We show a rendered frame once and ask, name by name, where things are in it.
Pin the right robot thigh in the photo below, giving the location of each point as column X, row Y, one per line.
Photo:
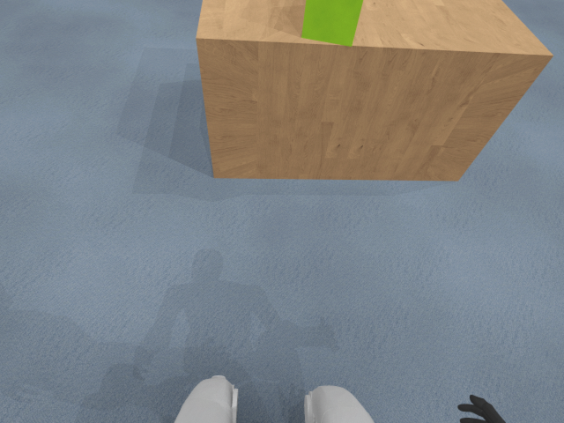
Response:
column 333, row 404

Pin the carton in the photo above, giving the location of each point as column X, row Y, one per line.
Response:
column 332, row 21

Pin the robot right hand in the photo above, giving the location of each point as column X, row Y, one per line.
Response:
column 482, row 408

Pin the robot thigh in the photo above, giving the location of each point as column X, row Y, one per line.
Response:
column 213, row 400
column 333, row 404

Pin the pedestal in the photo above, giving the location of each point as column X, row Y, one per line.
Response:
column 422, row 89

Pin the left robot thigh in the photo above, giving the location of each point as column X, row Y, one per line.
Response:
column 213, row 400

